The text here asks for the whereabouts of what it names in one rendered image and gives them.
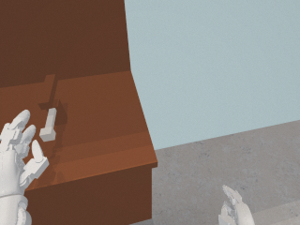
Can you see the tap lever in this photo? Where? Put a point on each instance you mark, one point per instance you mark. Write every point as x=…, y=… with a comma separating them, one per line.
x=47, y=133

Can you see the left robot forearm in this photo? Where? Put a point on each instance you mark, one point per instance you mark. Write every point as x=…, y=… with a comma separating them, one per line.
x=13, y=210

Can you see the counter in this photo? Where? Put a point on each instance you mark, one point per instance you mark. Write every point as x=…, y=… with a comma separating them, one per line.
x=73, y=55

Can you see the left robot hand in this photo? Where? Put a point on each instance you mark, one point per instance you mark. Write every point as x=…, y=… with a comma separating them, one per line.
x=14, y=147

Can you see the right robot hand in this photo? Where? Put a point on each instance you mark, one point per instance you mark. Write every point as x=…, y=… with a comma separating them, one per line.
x=239, y=211

